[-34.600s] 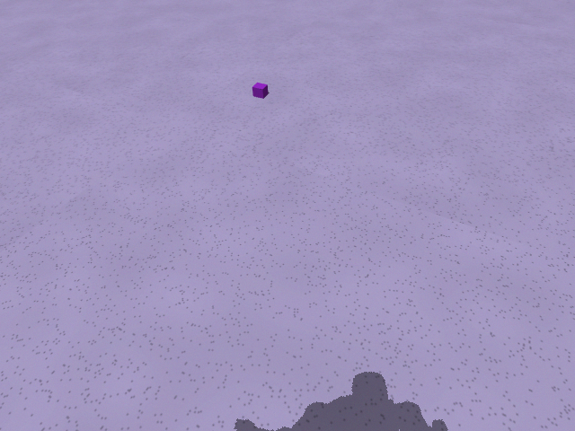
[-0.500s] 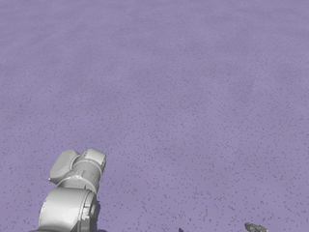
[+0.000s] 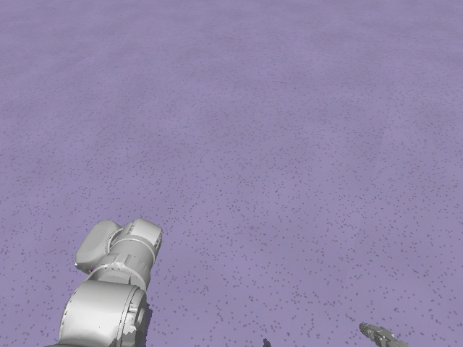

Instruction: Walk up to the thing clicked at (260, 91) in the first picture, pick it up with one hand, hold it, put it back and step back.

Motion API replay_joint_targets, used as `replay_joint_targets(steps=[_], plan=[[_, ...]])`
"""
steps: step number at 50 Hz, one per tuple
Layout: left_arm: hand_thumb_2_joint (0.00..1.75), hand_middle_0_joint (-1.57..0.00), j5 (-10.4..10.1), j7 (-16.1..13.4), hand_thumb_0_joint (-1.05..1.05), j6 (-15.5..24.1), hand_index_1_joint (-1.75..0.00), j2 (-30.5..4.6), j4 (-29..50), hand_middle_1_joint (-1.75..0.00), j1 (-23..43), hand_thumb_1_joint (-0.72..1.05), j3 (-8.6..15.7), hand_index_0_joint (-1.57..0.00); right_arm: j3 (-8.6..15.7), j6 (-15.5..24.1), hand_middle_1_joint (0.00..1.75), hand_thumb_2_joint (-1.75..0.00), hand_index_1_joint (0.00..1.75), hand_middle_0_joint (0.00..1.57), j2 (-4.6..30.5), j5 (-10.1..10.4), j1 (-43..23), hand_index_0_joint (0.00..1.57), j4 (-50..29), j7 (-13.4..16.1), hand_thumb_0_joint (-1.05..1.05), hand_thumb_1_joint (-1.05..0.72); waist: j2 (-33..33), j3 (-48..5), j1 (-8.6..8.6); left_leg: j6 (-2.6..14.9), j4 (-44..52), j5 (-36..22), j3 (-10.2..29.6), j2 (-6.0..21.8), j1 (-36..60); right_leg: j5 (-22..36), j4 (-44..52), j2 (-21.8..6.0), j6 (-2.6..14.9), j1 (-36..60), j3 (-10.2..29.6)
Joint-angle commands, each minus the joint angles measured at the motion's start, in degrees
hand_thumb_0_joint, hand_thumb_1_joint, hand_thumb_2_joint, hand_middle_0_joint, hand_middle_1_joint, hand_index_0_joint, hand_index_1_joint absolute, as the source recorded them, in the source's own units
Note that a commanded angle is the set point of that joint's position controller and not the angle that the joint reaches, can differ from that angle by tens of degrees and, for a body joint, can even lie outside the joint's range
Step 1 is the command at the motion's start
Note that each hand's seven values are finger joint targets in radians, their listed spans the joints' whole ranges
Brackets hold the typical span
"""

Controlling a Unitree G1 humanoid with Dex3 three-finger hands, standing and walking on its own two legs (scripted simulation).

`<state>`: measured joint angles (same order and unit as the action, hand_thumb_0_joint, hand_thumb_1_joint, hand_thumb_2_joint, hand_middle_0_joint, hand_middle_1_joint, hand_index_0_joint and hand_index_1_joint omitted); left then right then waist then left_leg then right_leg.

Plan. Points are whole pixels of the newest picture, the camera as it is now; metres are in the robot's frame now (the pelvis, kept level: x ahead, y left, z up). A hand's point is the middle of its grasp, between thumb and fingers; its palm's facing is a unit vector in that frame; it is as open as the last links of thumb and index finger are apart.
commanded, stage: hold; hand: left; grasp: from above
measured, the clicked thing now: (124, 264) +0.33 +0.24 -0.07
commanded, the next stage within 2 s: crouch in 0.58 s
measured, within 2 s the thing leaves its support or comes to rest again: neither
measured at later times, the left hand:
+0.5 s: hand (121, 254) +0.33 +0.23 -0.03, palm faces -0.10 -0.46 -0.88, open 9.8 cm
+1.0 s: hand (131, 263) +0.32 +0.22 -0.06, palm faces -0.19 -0.46 -0.87, open 9.9 cm
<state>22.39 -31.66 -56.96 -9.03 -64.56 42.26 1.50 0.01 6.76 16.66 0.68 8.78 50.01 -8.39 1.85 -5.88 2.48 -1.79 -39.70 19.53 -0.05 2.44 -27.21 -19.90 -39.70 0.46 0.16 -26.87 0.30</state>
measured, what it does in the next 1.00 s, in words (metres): stands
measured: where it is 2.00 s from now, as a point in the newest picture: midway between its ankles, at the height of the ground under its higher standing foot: outside the picture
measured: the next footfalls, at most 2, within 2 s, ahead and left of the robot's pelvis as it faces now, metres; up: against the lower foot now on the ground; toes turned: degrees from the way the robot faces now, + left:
none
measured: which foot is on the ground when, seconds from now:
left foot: down 0.00-1.00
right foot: down 0.00-1.00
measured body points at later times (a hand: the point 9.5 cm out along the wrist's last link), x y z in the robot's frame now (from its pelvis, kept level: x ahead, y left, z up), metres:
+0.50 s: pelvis +0.01 +0.00 +0.00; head +0.03 -0.01 +0.45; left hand +0.33 +0.25 +0.03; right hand +0.14 -0.26 -0.12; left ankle +0.00 +0.14 -0.72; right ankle +0.00 -0.12 -0.72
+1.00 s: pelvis +0.00 -0.01 +0.00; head +0.05 -0.01 +0.44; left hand +0.33 +0.24 -0.01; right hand +0.12 -0.27 -0.13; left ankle +0.00 +0.14 -0.72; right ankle +0.00 -0.12 -0.72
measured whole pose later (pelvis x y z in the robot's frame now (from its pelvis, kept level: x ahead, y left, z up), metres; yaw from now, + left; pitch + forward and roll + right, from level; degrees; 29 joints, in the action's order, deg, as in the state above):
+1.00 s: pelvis +0.00 -0.01 +0.00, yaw +0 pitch +12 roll +0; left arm 24.8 -31.3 -51.5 -10.0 -75.7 46.2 4.1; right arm 1.1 7.7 16.1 0.3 9.1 51.1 -8.4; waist 0.7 -7.6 3.4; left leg -2.3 -40.9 19.7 0.2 3.2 -32.7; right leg -19.9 -40.8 1.3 0.7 -32.4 0.1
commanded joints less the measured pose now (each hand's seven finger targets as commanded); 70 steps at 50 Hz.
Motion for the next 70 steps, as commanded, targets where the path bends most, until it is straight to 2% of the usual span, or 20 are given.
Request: replay_joint_targets(steps=[1, 2, 4, 9, 22, 33, 35, 41, 44, 47, 50, 51, 55, 58, 62, 63, 64, 65, 67, 70], plan=[[0.65, -0.96, 3.1, -2.7, 0.0, 0.1, -0.64, -10.2, 10.2, -0.61, 26.6, 0.61, -1.5, -0.94, 2.5, 2.8, 0.3, -0.9, 0.3, 0.2, 8.3, 0.6, -4.3, 0.2, -6.9, 0.4, 0.0, -0.9, -2.3, -17.1, 0.1, 1.28, 5.0, -13.6, -1.8, -2.7, 8.4, 15.9, 5.9, 1.8, -0.35, 8.2, -1.3], [0.63, -0.97, 3.4, -2.8, 0.0, 0.1, -0.61, -11.9, 9.6, -0.58, 26.8, 0.63, -0.6, -0.95, 2.8, 2.8, 0.3, -0.9, 0.3, 0.2, 8.7, 0.6, -4.3, 0.2, -6.9, 0.5, 0.0, -0.9, -1.6, -17.5, -0.28, 1.18, 4.7, -14.1, -2.1, -2.7, 7.9, 16.4, 5.2, 1.8, -0.33, 8.3, -1.0], [0.69, -0.98, 3.2, -2.6, 0.0, 0.2, -0.64, -9.7, 9.6, -0.61, 27.6, 0.62, -1.8, -0.95, 2.5, 2.8, 0.3, -0.9, 0.3, 0.2, 8.3, 0.6, -4.5, 0.2, -6.7, 0.4, 0.0, -0.9, -1.9, -17.3, 0.38, 1.23, 5.1, -14.4, -1.9, -2.7, 8.7, 16.8, 5.6, 1.8, -0.29, 8.5, -1.2], [0.66, -1.0, 3.4, -2.4, 0.0, 0.2, -0.62, -11.0, 9.5, -0.59, 27.3, 0.65, -1.1, -0.97, 2.9, 2.8, 0.3, -0.9, 0.3, 0.2, 8.6, 0.6, -4.1, 0.2, -6.5, 0.4, 0.0, -0.9, -0.6, -18.4, -0.59, 0.88, 5.0, -17.2, -2.0, -2.7, 9.1, 19.1, 4.9, 1.8, -0.07, 9.4, -1.5], [0.67, -1.0, 3.9, -1.5, 0.0, 0.5, -0.61, -10.4, 8.1, -0.57, 25.5, 0.64, -1.1, -0.97, 3.4, 2.2, 0.3, -0.9, 0.3, 0.2, 8.4, 0.8, -3.1, 0.2, -6.5, 0.2, 0.0, -0.9, -2.4, -19.1, -0.49, 1.33, 4.7, -20.6, -2.4, -3.0, 8.9, 25.2, 5.2, 1.5, -0.38, 11.0, -1.3], [0.64, -0.99, 3.4, -3.1, 0.0, 0.9, -0.61, -11.0, 9.0, -0.57, 27.1, 0.63, -0.3, -0.95, 3.6, 1.8, 0.3, -0.9, 0.3, 0.2, 8.6, 0.5, -3.9, 0.2, -6.8, 0.3, 0.0, -0.9, -2.5, -19.6, -0.27, 1.46, 5.2, -18.6, -2.5, -2.8, 9.2, 22.6, 5.7, 1.8, -0.19, 10.9, -1.2], [0.8, -0.91, 3.5, -3.0, 0.0, 0.5, -0.72, -9.9, 7.5, -0.73, 27.6, 0.61, -0.7, -0.91, 3.4, 1.6, 0.3, -0.88, 0.3, 0.2, 8.4, 0.5, -4.1, 0.2, -6.4, 0.4, 0.0, -0.84, -1.8, -18.6, -0.23, 1.44, 5.3, -17.5, -2.6, -2.9, 8.9, 21.6, 6.3, 1.7, -0.33, 9.8, -1.0], [0.74, -0.88, 3.4, -2.6, 0.0, 1.1, -0.71, -10.3, 1.0, -0.74, 24.8, 0.62, 0.6, -0.91, 3.4, 2.2, 0.3, -0.89, 0.3, 0.2, 7.9, 0.5, -2.5, 0.2, -5.0, 0.4, 0.0, -0.85, -5.2, -16.2, 0.35, 1.76, 4.6, -14.4, -3.1, -2.7, 5.4, 20.2, 7.0, 1.2, -0.66, 8.4, -0.1], [0.71, -0.89, 4.1, -2.1, 0.0, 2.9, -0.69, -10.1, -2.7, -0.72, 25.0, 0.63, 0.7, -0.92, 3.5, 2.7, 0.3, -0.89, 0.3, 0.2, 7.8, 0.4, -1.3, 0.2, -4.1, 0.6, 0.0, -0.85, -6.4, -14.7, 1.09, 1.92, 3.6, -12.5, -3.2, -2.5, 3.0, 18.1, 7.1, 1.0, -0.59, 6.1, 0.5], [0.7, -0.87, 4.7, -1.8, 0.0, 5.7, -0.69, -9.7, -4.8, -0.72, 24.4, 0.6, 1.2, -0.9, 3.8, 3.1, 0.3, -0.89, 0.3, 0.2, 7.3, 0.1, 0.2, 0.2, -3.6, 0.5, 0.0, -0.86, -7.0, -16.7, 2.03, 1.99, 0.6, -13.3, -3.2, -2.4, -0.4, 22.3, 4.2, 0.5, -0.74, 4.4, 1.2], [0.63, -0.86, 7.2, -2.5, 0.0, 9.7, -0.67, -12.3, -5.8, -0.71, 27.4, 0.6, 2.0, -0.9, 4.2, 3.4, 0.3, -0.89, 0.3, 0.2, 7.3, -0.7, 2.6, 0.2, -2.6, 0.1, 0.0, -0.86, -4.1, -18.3, 2.48, 1.43, -4.8, -14.4, -3.3, -2.6, -5.5, 24.9, -1.4, 0.5, -0.41, -0.1, 1.3], [0.62, -0.87, 8.3, -3.1, 0.0, 10.6, -0.67, -12.0, -7.1, -0.71, 26.7, 0.6, 2.3, -0.91, 4.4, 3.5, 0.3, -0.89, 0.3, 0.2, 7.6, -1.1, 3.3, 0.2, -2.6, -0.1, 0.0, -0.86, -5.0, -19.3, 3.33, 1.52, -6.2, -13.6, -2.8, -2.3, -6.8, 23.2, -3.3, 0.8, -0.27, -1.9, 1.1], [0.61, -0.85, 11.5, -7.2, 0.0, 14.5, -0.65, -14.3, -10.7, -0.67, 29.0, 0.53, 4.5, -0.88, 4.9, 4.2, 0.3, -0.89, 0.3, 0.2, 7.5, -2.6, 5.0, 0.2, -2.8, -1.0, 0.0, -0.87, -0.6, -22.6, 2.66, 0.53, -14.2, -12.0, -2.5, -2.0, -14.9, 17.3, -12.1, 1.5, 0.76, -11.7, 0.6], [0.58, -0.84, 10.5, -10.9, 0.0, 16.7, -0.61, -14.7, -13.6, -0.63, 31.7, 0.47, 7.3, -0.86, 5.2, 4.7, 0.3, -0.89, 0.3, 0.2, 7.8, -4.3, 5.0, 0.2, -2.8, -1.8, 0.0, -0.87, 2.0, -25.5, 3.49, -0.12, -19.4, -10.4, -1.5, -1.4, -19.2, 13.6, -17.9, 2.1, 1.36, -19.3, -0.3], [0.64, -0.87, 6.8, -15.5, 0.0, 19.7, -0.59, -16.2, -16.3, -0.59, 35.9, 0.46, 10.9, -0.87, 4.6, 4.8, 0.3, -0.89, 0.3, 0.2, 8.6, -6.1, 4.0, 0.2, -2.2, -2.2, 0.0, -0.88, 5.0, -30.2, 4.71, -0.8, -27.2, -5.5, -0.1, -0.9, -24.9, 7.1, -25.7, 2.8, 1.94, -31.4, -1.8], [0.66, -0.87, 5.3, -15.9, 0.0, 20.5, -0.6, -14.3, -15.3, -0.58, 38.9, 0.44, 10.1, -0.86, 5.4, 5.1, 0.3, -0.9, 0.3, 0.2, 9.8, -6.5, 3.8, 0.2, -2.4, -2.1, 0.0, -0.88, 4.6, -32.1, 6.31, -0.8, -29.5, -4.2, 0.2, -0.8, -26.7, 5.9, -27.6, 2.9, 1.9, -34.4, -2.0], [0.68, -0.89, 4.7, -16.5, 0.0, 21.2, -0.6, -16.0, -15.4, -0.58, 40.7, 0.45, 11.3, -0.88, 5.2, 5.1, 0.3, -0.9, 0.3, 0.2, 9.9, -6.7, 3.7, 0.2, -1.8, -2.1, 0.0, -0.89, 5.6, -33.5, 6.62, -0.86, -31.8, -4.0, 0.6, -0.8, -29.1, 5.8, -29.6, 2.9, 1.74, -36.6, -2.0], [0.7, -0.9, 3.3, -16.6, 0.0, 22.0, -0.61, -13.7, -13.9, -0.59, 43.0, 0.45, 9.7, -0.88, 4.9, 5.0, 0.3, -0.9, 0.3, 0.2, 9.7, -7.0, 4.6, 0.2, -1.5, -2.2, 0.0, -0.89, 4.9, -34.4, 7.93, -0.82, -33.9, -2.8, 0.5, -0.9, -31.0, 4.6, -31.1, 2.9, 1.64, -38.7, -2.3], [0.69, -0.9, 3.3, -17.1, 0.0, 23.1, -0.6, -18.5, -14.6, -0.57, 44.9, 0.43, 12.3, -0.88, 4.9, 4.6, 0.3, -0.9, 0.3, 0.2, 10.8, -7.0, 5.1, 0.2, -0.2, -1.9, 0.0, -0.89, 6.3, -37.0, 8.15, -1.11, -37.1, -0.1, 0.8, -0.7, -33.3, 1.3, -33.4, 2.7, 1.43, -42.2, -2.3], [0.67, -0.93, 4.1, -17.2, 0.0, 23.7, -0.58, -21.6, -15.5, -0.55, 45.7, 0.47, 14.0, -0.91, 4.7, 3.7, 0.3, -0.9, 0.3, 0.2, 11.6, -7.6, 5.7, 0.2, 1.1, -2.0, 0.0, -0.89, 8.1, -40.6, 8.41, -1.62, -41.4, 0.1, 1.3, -0.3, -36.6, 1.7, -38.9, 2.4, 1.35, -45.9, -3.6]])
